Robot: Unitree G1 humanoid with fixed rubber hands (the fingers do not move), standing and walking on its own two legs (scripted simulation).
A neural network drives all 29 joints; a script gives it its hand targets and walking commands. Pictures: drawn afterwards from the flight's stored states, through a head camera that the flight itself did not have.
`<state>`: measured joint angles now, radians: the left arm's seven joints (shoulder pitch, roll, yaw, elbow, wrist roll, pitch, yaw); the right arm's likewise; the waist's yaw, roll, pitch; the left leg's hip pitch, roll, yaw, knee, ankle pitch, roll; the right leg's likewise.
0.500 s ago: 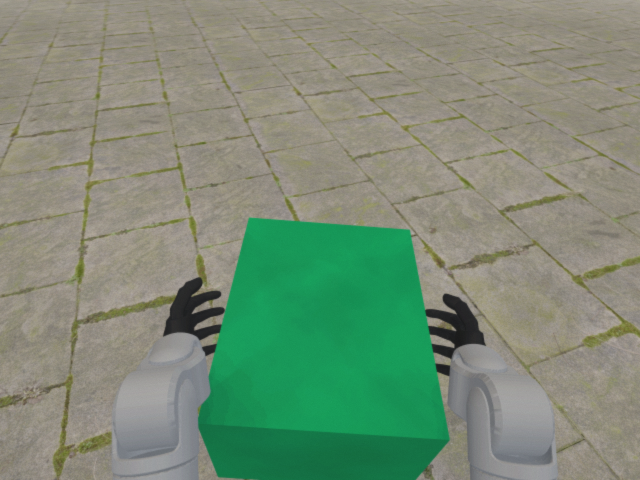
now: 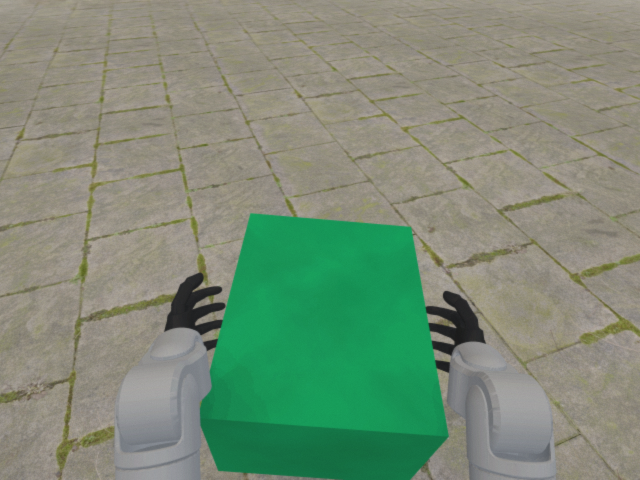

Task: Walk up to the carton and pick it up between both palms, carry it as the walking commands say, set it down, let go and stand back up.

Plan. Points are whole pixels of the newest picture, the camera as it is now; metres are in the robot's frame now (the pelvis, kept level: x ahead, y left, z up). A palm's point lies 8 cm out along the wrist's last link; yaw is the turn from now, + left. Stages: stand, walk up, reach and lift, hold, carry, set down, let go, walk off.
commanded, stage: carry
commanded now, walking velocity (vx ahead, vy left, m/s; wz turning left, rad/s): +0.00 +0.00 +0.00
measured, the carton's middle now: (322, 338) +0.31 +0.00 +0.03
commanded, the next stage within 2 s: hold in 0.88 s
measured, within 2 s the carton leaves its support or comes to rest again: neither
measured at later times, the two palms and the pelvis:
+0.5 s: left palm (209, 341) +0.26 +0.13 +0.10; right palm (482, 355) +0.25 -0.18 +0.08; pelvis +0.00 -0.02 +0.00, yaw +0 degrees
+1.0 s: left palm (213, 350) +0.28 +0.14 +0.05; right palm (465, 358) +0.27 -0.17 +0.05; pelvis +0.00 -0.02 +0.00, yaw -2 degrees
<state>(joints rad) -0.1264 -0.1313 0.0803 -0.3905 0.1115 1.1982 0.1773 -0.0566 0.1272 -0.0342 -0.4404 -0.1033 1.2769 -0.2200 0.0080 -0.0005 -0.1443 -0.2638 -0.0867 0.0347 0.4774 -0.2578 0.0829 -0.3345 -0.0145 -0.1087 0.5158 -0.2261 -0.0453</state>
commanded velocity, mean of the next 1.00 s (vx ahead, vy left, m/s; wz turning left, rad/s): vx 0.00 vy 0.00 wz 0.00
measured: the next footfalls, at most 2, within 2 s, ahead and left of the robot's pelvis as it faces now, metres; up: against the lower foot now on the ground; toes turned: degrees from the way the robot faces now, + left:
none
